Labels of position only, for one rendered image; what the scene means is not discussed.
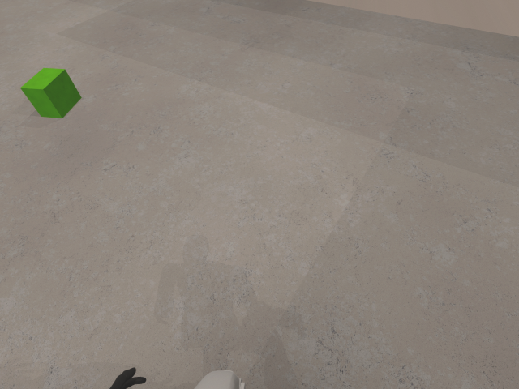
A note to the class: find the carton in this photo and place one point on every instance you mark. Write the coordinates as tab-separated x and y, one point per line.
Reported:
51	92

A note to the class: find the robot left hand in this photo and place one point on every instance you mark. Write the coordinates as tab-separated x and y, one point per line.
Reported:
125	380

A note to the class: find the robot left thigh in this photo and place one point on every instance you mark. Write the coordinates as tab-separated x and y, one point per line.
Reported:
221	379

